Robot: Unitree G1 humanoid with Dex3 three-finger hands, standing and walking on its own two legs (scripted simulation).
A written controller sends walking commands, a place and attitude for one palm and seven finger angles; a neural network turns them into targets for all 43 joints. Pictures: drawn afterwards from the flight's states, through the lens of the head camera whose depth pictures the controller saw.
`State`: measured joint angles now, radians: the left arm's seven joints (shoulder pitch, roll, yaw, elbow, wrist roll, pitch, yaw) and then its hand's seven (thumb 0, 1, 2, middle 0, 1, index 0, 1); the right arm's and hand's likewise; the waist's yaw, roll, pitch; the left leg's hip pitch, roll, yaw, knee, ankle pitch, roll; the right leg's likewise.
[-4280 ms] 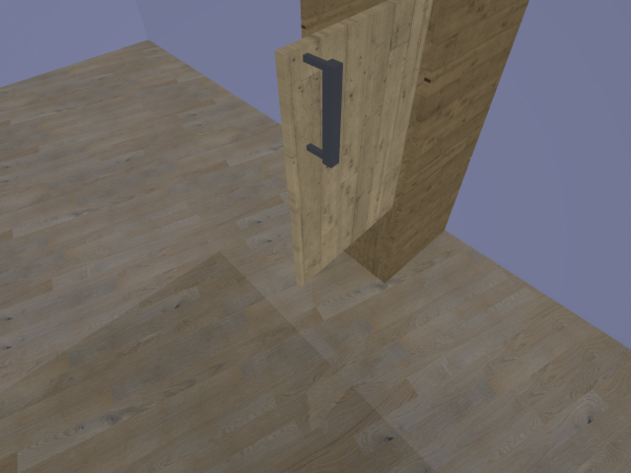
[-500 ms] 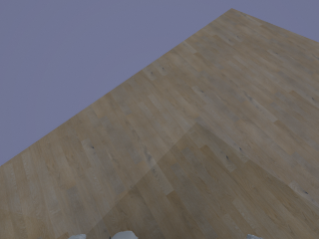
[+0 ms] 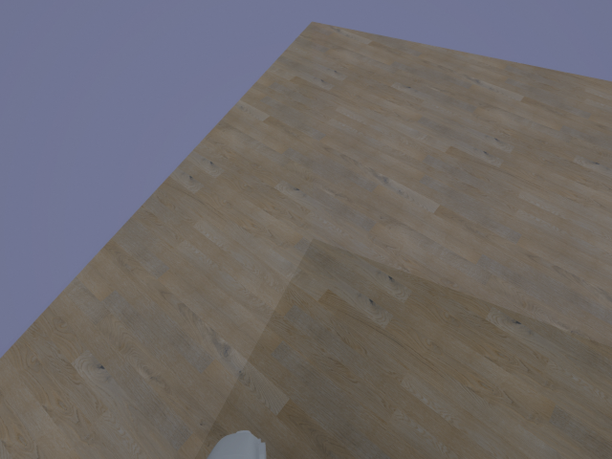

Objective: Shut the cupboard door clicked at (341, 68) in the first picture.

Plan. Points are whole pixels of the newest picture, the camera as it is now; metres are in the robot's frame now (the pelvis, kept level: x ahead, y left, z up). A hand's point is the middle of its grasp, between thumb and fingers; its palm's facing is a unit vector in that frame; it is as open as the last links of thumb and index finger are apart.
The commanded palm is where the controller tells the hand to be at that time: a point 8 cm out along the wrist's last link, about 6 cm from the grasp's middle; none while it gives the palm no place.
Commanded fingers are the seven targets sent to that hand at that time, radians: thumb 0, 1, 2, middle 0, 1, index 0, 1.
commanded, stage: walk around to get in front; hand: left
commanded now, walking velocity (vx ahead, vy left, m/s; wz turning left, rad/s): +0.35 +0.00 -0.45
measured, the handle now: out of the picture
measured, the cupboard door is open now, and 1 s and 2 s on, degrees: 93 93 93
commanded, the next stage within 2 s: walk to a spot facing it in 0.92 s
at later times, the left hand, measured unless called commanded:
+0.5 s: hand (270, 290) +0.41 +0.09 -0.16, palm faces -0.29 -0.93 -0.22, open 7.4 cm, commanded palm none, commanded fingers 0.00 0.90 0.90 -0.20 -0.30 -0.20 -0.30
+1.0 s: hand (294, 234) +0.55 +0.06 -0.17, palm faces -0.29 -0.94 -0.16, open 7.4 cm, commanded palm none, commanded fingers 0.00 0.90 0.90 -0.20 -0.30 -0.20 -0.30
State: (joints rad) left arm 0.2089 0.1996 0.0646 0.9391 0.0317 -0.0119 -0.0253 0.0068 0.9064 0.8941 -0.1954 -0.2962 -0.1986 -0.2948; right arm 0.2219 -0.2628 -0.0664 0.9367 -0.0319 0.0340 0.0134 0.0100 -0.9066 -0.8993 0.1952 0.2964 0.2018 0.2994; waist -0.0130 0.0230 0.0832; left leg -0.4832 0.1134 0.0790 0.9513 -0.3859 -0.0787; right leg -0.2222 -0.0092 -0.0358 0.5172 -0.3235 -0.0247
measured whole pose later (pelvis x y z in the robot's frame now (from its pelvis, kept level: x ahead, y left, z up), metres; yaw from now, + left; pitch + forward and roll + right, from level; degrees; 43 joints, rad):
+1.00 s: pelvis +0.47 -0.11 +0.00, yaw -20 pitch +1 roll +1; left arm 0.23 0.18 0.06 1.08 0.03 -0.01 -0.04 0.01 0.92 0.89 -0.19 -0.30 -0.19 -0.29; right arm 0.24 -0.16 -0.05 1.02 -0.04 -0.09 -0.02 0.00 -0.93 -0.90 0.20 0.30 0.20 0.30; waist 0.01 -0.03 0.05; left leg -0.22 0.07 0.22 0.47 -0.26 0.01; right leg -0.49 -0.08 -0.05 1.13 -0.31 -0.01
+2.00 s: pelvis +0.67 -0.27 +0.00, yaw +14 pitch +1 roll +3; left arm 0.21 0.17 0.03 0.90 0.03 0.00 0.02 0.01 0.91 0.89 -0.20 -0.30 -0.20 -0.29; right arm 0.12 -0.26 -0.09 0.93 -0.02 0.09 0.03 0.01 -0.91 -0.90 0.19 0.30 0.20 0.30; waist -0.02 0.01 0.10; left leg -0.49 0.03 0.06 1.06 -0.44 -0.08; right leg -0.23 -0.13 -0.20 0.54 -0.31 -0.01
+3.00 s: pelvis +0.68 -0.28 -0.01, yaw +50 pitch +1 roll +0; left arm 0.18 0.25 0.08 0.94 0.02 0.07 0.01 0.01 0.91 0.89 -0.20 -0.30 -0.20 -0.29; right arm 0.13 -0.22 -0.06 0.90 -0.03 0.03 0.01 0.00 -0.90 -0.90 0.20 0.30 0.20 0.30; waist 0.00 -0.03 0.10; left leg -0.32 0.00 0.05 0.58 -0.27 0.03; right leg -0.48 -0.11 -0.06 1.11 -0.46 0.08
